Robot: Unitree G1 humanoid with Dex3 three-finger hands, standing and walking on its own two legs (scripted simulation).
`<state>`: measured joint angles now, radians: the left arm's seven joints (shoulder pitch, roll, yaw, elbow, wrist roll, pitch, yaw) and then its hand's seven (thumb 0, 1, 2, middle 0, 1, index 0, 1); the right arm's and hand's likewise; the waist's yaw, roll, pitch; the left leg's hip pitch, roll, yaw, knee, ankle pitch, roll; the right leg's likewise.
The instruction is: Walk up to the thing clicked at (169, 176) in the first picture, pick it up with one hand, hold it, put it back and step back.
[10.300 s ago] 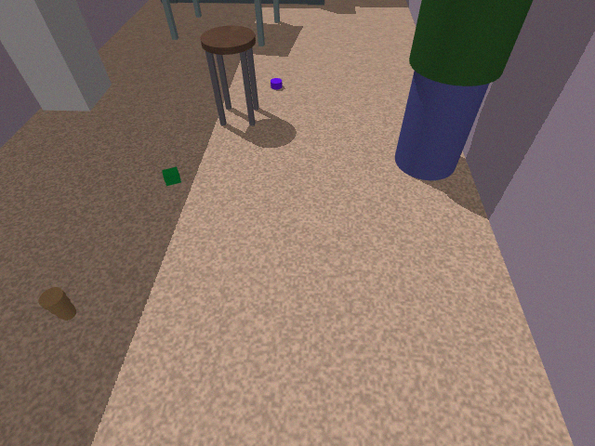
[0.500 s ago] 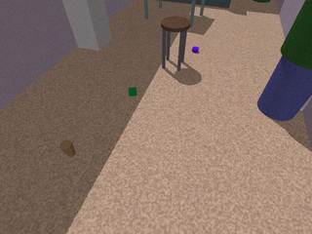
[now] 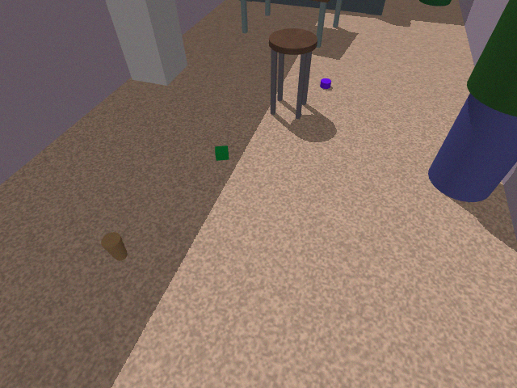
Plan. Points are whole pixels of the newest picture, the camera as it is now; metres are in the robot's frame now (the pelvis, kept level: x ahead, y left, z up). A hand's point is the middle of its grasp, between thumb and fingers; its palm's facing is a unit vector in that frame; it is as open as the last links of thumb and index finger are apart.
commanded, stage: stand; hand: left
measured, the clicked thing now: (221, 153) +1.47 +0.23 -0.75
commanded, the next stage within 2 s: walk up in 0.80 s
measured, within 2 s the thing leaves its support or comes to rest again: neither
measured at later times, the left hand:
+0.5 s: hand out of the picture +0.07 +0.25 -0.16, palm faces -0.04 -0.94 -0.34, open 7.4 cm
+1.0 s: hand out of the picture +0.10 +0.26 -0.15, palm faces -0.06 -0.92 -0.38, open 7.4 cm
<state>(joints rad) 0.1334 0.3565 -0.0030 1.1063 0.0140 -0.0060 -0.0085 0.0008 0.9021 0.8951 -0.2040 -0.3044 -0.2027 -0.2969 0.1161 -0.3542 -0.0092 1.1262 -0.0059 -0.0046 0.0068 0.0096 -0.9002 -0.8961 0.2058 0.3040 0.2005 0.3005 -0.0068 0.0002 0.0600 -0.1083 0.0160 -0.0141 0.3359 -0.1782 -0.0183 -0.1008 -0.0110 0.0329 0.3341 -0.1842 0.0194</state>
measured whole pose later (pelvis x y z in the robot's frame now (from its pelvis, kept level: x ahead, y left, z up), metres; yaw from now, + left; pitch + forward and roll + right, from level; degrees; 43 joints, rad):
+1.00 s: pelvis +0.03 -0.02 -0.01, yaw -3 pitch -2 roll +1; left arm 0.22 0.42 0.08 1.04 0.04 -0.02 -0.08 0.00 0.90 0.90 -0.20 -0.30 -0.20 -0.30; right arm 0.21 -0.39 -0.09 1.03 -0.04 -0.03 0.06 0.01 -0.90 -0.90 0.21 0.30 0.20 0.30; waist 0.00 -0.01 0.03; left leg -0.11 0.03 0.03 0.45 -0.31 0.01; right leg -0.25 -0.03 -0.01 0.60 -0.44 -0.03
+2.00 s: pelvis +0.47 -0.06 -0.02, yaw +1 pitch -3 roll +0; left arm 0.29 0.40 0.06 0.86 0.01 -0.10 -0.05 0.00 0.90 0.90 -0.20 -0.30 -0.20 -0.30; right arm 0.30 -0.45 -0.06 0.91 0.00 -0.03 0.05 0.02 -0.90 -0.90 0.20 0.30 0.20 0.30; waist 0.02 0.08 0.07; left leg -0.38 0.01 -0.03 1.08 -0.42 0.03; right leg -0.28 -0.05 -0.10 0.57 -0.25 -0.03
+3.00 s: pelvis +0.84 -0.03 -0.01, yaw +1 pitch -2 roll -1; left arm 0.32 0.41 0.04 0.85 0.02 -0.08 -0.05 0.00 0.90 0.89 -0.21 -0.31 -0.21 -0.30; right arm 0.29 -0.43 -0.06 0.88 -0.02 -0.03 0.08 0.01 -0.90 -0.90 0.21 0.30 0.20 0.30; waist 0.02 0.05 0.07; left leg -0.45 0.09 0.02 0.75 -0.30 0.00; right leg -0.21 -0.05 -0.08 0.52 -0.27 -0.02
